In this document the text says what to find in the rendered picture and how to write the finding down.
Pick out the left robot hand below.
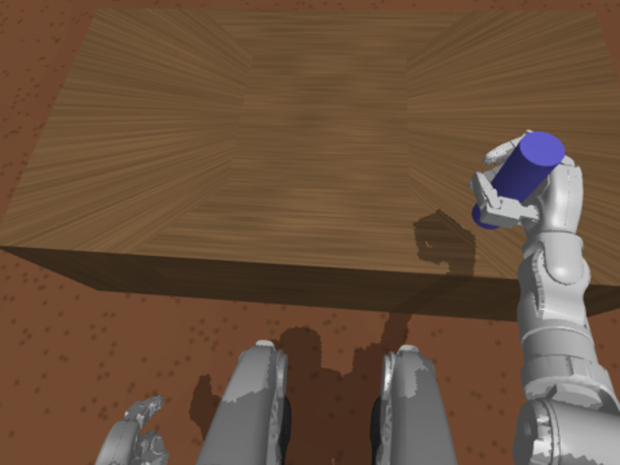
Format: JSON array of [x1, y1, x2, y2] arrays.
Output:
[[95, 395, 170, 465]]

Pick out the right robot arm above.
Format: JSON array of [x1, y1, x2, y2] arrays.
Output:
[[512, 231, 620, 465]]

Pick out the right robot hand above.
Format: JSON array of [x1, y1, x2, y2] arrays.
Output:
[[467, 130, 583, 239]]

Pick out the can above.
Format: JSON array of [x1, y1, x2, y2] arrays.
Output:
[[472, 132, 565, 230]]

